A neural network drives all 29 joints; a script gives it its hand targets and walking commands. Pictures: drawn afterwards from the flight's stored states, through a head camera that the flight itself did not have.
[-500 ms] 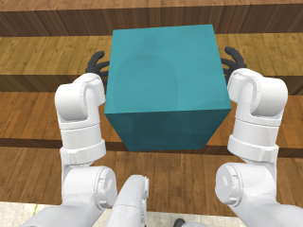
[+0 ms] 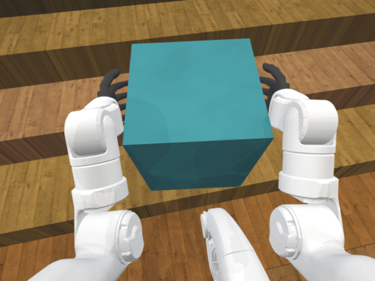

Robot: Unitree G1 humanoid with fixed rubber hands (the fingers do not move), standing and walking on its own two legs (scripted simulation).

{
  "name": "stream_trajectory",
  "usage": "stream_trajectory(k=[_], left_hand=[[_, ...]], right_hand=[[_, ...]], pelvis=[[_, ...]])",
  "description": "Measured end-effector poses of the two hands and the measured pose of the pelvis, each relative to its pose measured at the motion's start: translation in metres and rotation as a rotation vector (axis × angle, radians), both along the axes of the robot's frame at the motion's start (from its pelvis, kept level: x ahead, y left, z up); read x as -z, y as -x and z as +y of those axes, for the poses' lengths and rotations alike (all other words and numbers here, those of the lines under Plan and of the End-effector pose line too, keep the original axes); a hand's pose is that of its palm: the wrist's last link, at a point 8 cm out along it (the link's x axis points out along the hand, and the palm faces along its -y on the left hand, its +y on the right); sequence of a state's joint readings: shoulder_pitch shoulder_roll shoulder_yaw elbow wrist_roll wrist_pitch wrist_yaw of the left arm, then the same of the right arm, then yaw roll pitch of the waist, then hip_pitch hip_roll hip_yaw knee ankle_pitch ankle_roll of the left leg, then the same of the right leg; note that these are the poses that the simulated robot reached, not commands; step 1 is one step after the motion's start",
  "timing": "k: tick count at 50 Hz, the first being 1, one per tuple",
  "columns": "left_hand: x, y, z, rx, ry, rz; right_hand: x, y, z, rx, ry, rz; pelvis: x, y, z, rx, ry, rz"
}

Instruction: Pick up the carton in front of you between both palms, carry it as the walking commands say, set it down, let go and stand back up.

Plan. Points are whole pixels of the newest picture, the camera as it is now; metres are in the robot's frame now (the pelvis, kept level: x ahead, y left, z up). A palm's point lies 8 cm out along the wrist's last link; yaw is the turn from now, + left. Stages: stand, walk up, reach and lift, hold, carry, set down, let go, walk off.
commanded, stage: carry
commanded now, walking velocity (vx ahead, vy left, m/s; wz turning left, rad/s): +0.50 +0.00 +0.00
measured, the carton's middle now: (193, 125) +0.39 -0.05 +0.09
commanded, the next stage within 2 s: none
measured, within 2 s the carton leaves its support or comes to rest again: neither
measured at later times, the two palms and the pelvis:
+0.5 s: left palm out of the picture +0.65 +0.21 +0.36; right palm out of the picture +0.70 -0.09 +0.36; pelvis +0.29 +0.00 +0.16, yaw +3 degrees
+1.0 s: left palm out of the picture +0.96 +0.24 +0.50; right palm out of the picture +0.93 -0.05 +0.50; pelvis +0.56 +0.12 +0.32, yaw +0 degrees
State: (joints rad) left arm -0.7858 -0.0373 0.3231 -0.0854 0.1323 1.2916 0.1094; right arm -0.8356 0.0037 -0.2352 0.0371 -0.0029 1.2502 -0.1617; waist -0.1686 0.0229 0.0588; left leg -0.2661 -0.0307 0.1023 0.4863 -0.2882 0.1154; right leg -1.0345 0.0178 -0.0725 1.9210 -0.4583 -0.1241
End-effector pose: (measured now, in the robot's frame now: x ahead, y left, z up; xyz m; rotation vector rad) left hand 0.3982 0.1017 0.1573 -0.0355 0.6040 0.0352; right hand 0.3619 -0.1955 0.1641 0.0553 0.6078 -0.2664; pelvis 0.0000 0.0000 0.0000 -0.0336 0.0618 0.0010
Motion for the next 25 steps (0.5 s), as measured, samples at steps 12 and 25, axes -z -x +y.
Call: stream_trajectory(k=[12,25], left_hand=[[-0.091,-0.124,0.067,-0.175,-0.043,0.067],[-0.205,-0.247,0.107,-0.246,-0.079,0.084]], right_hand=[[-0.103,-0.200,0.068,-0.244,0.024,0.070],[-0.196,-0.337,0.110,-0.273,-0.072,0.084]], pelvis=[[-0.057,-0.162,-0.030,-0.024,0.057,-0.014],[-0.161,-0.286,-0.002,-0.059,-0.014,0.004]])
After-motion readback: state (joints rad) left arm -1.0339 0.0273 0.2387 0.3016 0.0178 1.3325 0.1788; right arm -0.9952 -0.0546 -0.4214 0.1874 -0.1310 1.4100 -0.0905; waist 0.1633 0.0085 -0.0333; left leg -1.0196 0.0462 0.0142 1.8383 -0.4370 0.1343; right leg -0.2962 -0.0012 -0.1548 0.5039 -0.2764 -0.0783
